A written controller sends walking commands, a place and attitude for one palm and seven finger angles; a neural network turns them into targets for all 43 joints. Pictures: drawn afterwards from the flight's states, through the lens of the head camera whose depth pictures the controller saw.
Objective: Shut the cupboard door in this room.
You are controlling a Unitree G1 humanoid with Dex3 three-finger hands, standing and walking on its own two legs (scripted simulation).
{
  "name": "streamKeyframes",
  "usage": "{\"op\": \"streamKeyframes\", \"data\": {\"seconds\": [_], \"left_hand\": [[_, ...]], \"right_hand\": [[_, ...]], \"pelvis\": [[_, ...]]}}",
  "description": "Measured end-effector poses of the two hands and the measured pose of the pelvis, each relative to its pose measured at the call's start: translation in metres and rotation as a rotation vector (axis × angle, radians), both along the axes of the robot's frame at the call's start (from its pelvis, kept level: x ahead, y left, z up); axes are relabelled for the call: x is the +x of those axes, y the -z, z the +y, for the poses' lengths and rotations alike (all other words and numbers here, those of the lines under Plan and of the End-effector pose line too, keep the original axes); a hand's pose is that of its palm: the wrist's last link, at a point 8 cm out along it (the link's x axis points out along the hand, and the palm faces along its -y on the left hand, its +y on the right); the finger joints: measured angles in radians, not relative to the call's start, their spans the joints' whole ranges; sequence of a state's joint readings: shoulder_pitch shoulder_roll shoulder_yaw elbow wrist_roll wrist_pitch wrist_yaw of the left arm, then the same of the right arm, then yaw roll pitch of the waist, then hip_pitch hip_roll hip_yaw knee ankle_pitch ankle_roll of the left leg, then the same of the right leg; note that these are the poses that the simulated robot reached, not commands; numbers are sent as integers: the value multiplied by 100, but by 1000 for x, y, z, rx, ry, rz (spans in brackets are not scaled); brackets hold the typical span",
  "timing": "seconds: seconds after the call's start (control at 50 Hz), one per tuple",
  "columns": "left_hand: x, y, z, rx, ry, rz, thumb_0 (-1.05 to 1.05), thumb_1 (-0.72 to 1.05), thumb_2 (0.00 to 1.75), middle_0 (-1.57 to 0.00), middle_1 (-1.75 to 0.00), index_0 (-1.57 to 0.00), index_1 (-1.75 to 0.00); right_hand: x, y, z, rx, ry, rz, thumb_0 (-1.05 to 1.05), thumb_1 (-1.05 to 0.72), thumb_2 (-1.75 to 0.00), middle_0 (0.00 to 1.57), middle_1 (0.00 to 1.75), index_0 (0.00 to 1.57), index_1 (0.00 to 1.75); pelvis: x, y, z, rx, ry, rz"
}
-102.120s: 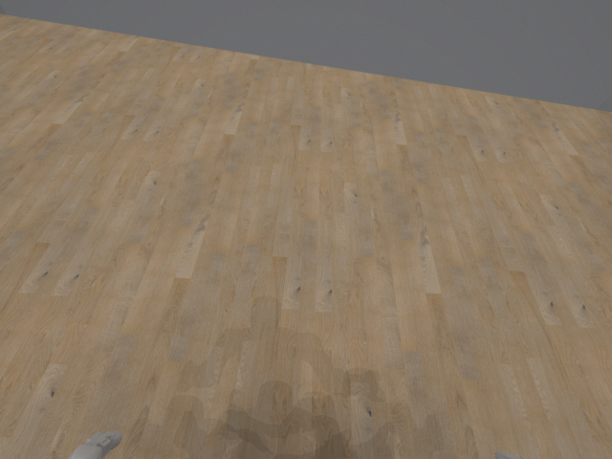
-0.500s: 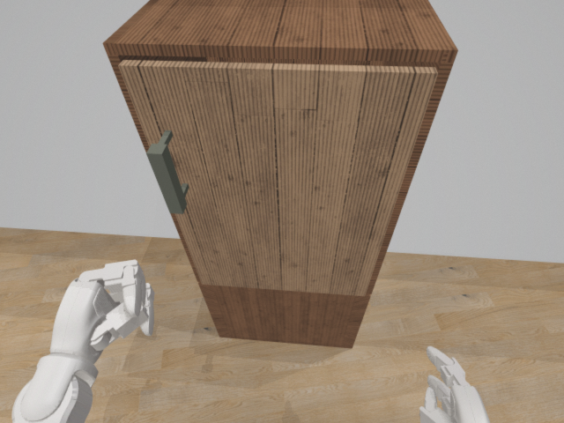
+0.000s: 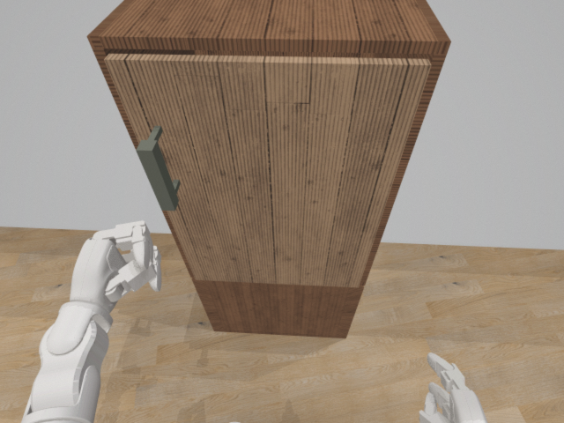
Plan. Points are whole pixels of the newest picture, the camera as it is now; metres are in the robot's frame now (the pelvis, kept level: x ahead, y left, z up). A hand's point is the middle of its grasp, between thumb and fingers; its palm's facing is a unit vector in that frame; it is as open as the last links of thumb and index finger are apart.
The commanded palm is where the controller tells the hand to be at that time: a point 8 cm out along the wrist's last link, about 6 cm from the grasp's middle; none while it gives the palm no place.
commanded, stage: bring the fist close to the handle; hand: left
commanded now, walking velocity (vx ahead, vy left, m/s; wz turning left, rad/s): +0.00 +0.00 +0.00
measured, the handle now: (163, 169) +0.47 +0.23 +0.10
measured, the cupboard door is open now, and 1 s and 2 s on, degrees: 0 0 0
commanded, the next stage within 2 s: push the door shut along its arc in 0.94 s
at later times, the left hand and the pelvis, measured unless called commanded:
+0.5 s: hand (164, 225) +0.35 +0.19 +0.10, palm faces +0.01 -1.00 -0.03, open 3.1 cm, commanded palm +0.33 +0.24 +0.10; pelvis +0.00 +0.01 +0.00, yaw +0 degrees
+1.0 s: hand (160, 224) +0.36 +0.20 +0.10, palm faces +0.02 -1.00 -0.02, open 3.1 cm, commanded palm +0.33 +0.24 +0.10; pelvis -0.01 +0.00 +0.00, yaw -1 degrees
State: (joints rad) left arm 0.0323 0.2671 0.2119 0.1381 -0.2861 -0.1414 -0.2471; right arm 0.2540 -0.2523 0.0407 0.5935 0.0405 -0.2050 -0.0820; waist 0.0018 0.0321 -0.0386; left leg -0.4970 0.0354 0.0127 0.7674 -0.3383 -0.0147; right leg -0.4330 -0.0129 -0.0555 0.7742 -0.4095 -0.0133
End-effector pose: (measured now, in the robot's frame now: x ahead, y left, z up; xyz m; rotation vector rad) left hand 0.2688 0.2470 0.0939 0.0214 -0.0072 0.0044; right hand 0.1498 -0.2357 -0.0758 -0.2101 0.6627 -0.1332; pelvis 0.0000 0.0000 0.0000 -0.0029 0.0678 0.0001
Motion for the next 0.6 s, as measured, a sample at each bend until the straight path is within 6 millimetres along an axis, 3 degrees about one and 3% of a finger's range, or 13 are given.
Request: {"op": "streamKeyframes", "data": {"seconds": [0.1,0.28,0.44,0.6], "left_hand": [[13,-8,10,15,-36,-35,2,90,90,-130,-150,-130,-150],[33,3,4,-7,4,20,1,90,90,-130,-150,-130,-150],[56,-9,-2,8,-3,-40,2,90,90,-130,-150,-130,-150],[73,-3,0,-2,-15,18,1,90,90,-130,-150,-130,-150]], "right_hand": [[-6,2,0,1,6,30,1,-90,-90,21,30,20,30],[-12,6,2,-4,19,69,1,-90,-90,21,30,20,30],[-16,8,3,1,24,91,1,-90,-90,21,30,20,30],[-27,12,-2,3,48,137,1,-90,-90,21,30,20,30]], "pelvis": [[0,-1,2,-2,3,3],[-1,-1,7,-3,2,9],[-1,-1,8,-2,7,17],[-2,-2,7,-2,11,24]]}}
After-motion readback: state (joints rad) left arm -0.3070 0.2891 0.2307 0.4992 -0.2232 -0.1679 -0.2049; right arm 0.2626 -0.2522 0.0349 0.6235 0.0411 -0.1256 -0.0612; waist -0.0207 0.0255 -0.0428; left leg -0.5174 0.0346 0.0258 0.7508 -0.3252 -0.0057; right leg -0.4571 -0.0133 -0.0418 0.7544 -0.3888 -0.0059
